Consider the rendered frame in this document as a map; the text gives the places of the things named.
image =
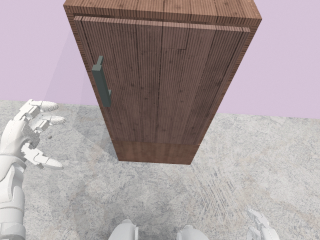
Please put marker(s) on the right robot shin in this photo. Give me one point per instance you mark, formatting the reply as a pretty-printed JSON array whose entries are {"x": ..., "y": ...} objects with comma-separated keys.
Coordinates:
[{"x": 188, "y": 227}]

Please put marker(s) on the cupboard door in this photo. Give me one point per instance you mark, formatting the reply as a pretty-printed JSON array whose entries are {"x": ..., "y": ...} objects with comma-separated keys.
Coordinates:
[{"x": 166, "y": 78}]

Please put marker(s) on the robot right thigh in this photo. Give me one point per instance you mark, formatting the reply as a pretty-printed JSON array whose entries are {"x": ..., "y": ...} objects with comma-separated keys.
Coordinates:
[{"x": 191, "y": 234}]

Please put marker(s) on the handle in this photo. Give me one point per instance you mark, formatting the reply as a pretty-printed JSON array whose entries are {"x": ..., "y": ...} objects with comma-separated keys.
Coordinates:
[{"x": 99, "y": 77}]

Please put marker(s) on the robot left forearm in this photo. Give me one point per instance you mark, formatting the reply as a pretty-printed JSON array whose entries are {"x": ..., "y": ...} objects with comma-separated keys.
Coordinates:
[{"x": 12, "y": 198}]

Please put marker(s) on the right robot hand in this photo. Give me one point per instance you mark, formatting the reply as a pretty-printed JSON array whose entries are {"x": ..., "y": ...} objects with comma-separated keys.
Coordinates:
[{"x": 265, "y": 231}]

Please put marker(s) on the left robot hand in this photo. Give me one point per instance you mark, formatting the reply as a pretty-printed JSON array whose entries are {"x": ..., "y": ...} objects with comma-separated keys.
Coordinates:
[{"x": 17, "y": 133}]

